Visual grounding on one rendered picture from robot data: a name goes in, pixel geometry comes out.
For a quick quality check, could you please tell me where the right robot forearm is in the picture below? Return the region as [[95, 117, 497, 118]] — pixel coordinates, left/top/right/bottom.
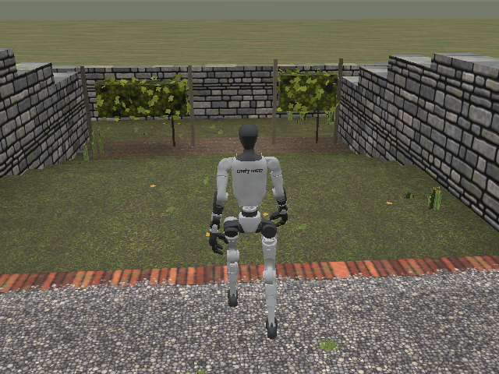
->
[[276, 187, 288, 214]]

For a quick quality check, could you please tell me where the robot right upper arm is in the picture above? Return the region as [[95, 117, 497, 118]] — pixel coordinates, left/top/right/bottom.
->
[[265, 157, 285, 198]]

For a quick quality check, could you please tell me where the robot left hand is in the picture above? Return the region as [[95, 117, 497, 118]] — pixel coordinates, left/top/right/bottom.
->
[[209, 232, 228, 255]]

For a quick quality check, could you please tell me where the left robot forearm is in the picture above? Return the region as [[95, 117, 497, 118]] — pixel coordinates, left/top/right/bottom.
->
[[210, 191, 224, 233]]

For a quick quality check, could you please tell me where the robot right hand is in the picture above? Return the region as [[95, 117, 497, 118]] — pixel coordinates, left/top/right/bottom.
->
[[270, 211, 288, 227]]

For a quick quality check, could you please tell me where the left robot shin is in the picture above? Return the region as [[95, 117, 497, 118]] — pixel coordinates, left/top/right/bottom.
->
[[227, 250, 238, 297]]

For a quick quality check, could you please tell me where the robot left foot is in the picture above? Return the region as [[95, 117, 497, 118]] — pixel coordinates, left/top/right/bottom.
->
[[228, 289, 239, 307]]

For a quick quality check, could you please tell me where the robot left upper arm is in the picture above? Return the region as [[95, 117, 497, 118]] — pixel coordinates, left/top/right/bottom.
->
[[216, 157, 233, 203]]

